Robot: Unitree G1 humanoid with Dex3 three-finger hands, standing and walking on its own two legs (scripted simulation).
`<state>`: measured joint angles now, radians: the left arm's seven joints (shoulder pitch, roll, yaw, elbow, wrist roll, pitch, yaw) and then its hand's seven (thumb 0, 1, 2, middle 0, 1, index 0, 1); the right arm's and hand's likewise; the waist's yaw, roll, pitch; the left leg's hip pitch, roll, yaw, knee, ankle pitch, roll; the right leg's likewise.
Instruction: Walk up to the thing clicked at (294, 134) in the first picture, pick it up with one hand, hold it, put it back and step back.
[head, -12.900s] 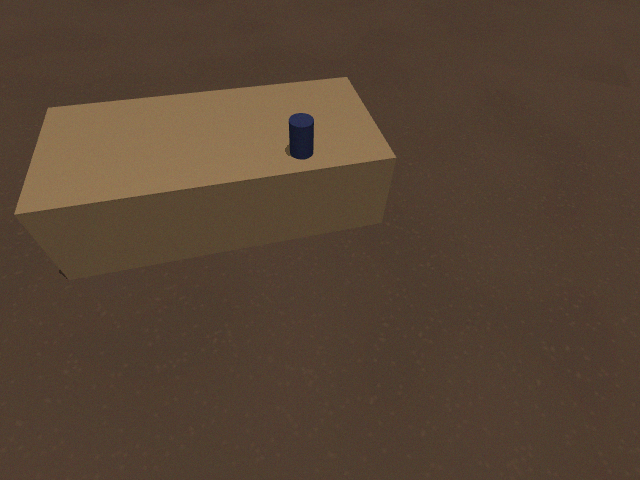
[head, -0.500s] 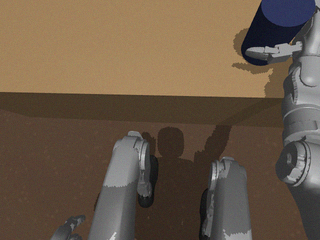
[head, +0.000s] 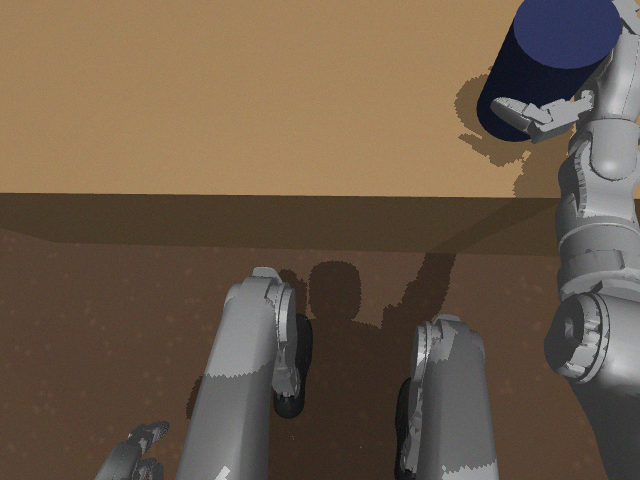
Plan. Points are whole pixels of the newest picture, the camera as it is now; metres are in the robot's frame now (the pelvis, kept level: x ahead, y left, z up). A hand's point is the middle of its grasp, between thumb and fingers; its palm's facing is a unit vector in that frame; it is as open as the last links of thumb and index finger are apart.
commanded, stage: settle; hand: right
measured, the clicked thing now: (535, 73) +0.57 -0.12 +0.01
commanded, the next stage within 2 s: lift in 0.86 s
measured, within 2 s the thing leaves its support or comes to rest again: neither
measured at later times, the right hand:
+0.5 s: hand (579, 6) +0.58 -0.13 +0.09, palm faces +0.04 +1.00 -0.03, open 11.8 cm
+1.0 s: hand out of the picture +0.58 -0.12 +0.12, palm faces +0.03 +1.00 -0.03, open 11.8 cm
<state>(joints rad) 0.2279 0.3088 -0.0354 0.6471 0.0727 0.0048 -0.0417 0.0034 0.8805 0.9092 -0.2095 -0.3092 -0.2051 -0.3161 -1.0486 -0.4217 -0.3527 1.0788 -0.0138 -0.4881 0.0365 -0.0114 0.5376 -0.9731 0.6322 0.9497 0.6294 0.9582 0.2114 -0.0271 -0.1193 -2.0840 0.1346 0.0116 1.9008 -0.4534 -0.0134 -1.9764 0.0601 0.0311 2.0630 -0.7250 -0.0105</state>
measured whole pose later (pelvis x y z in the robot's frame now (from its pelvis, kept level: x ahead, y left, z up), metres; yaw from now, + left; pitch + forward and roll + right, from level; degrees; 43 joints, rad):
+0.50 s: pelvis +0.01 +0.00 +0.06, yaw +1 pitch +36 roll +2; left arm 0.26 0.30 -0.02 0.63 0.05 -0.01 -0.02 0.00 0.88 0.91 -0.21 -0.31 -0.20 -0.32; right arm -1.03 -0.41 -0.35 1.06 0.01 -0.43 0.03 -0.01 0.61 -1.05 0.64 0.98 0.64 0.99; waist 0.20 -0.03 -0.14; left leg -1.90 0.11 0.02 1.72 -0.45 -0.01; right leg -1.79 0.04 0.03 1.87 -0.71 -0.01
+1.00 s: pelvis +0.03 +0.01 +0.10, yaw +1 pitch +35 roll +1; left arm 0.26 0.28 -0.02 0.63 0.05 -0.01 -0.01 0.00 0.88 0.92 -0.20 -0.30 -0.20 -0.31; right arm -0.98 -0.40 -0.36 1.05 0.03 -0.45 0.06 -0.01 0.60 -1.06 0.62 1.01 0.61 1.02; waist 0.19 -0.03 -0.15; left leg -1.77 0.09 0.03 1.62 -0.46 0.00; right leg -1.65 0.02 0.03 1.74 -0.71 0.00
